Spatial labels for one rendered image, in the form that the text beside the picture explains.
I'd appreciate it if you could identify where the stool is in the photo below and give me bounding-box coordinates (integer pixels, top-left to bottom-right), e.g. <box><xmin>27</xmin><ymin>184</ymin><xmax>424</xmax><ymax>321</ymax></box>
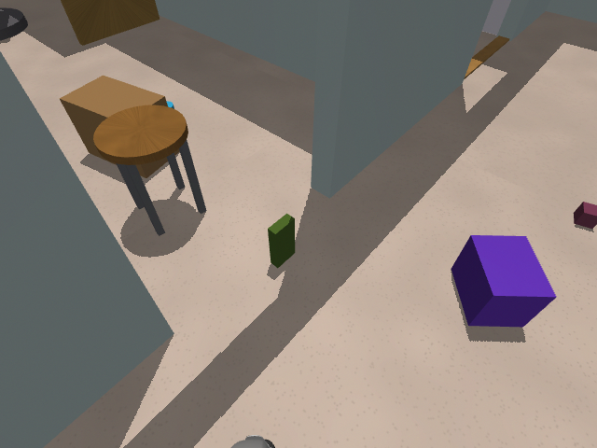
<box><xmin>93</xmin><ymin>105</ymin><xmax>206</xmax><ymax>236</ymax></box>

